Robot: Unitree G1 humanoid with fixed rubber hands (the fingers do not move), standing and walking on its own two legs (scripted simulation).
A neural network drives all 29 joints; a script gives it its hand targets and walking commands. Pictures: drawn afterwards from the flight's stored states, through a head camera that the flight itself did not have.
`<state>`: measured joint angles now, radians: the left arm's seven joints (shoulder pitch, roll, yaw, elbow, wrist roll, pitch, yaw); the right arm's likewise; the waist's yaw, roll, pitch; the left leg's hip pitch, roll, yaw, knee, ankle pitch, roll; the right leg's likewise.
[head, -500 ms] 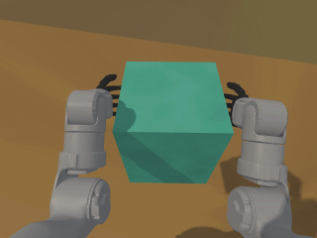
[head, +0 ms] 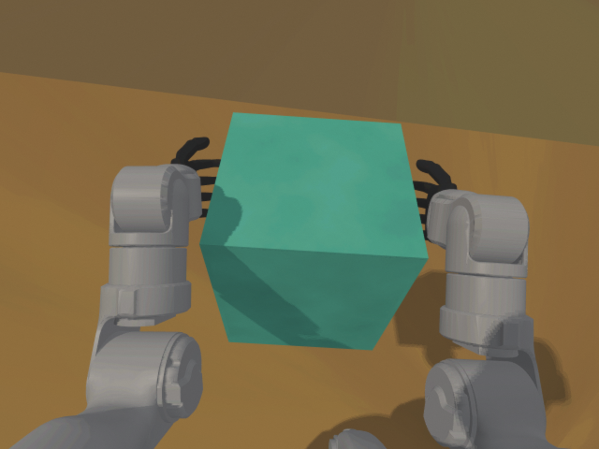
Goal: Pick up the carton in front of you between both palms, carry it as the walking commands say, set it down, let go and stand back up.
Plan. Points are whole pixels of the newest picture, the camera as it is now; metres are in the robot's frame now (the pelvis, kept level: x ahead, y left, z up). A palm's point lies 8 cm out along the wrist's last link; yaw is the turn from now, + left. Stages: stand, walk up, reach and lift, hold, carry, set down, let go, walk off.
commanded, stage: carry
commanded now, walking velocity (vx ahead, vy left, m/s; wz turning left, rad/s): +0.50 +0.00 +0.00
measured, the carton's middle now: (308, 240) +0.39 -0.01 +0.07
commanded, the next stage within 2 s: none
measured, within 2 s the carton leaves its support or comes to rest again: neither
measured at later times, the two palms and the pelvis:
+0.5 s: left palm (207, 59) +0.64 +0.15 +0.18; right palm (397, 63) +0.66 -0.15 +0.17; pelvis +0.26 -0.03 +0.02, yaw +1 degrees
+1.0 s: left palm (223, 16) +0.76 +0.14 +0.19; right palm (396, 30) +0.76 -0.16 +0.18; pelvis +0.39 -0.01 +0.02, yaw -1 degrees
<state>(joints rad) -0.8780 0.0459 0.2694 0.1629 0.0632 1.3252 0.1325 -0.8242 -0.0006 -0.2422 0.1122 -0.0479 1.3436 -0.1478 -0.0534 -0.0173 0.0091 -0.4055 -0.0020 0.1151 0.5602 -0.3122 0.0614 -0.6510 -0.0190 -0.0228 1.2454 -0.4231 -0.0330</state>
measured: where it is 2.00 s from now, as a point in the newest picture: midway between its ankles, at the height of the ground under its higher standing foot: (294, 395)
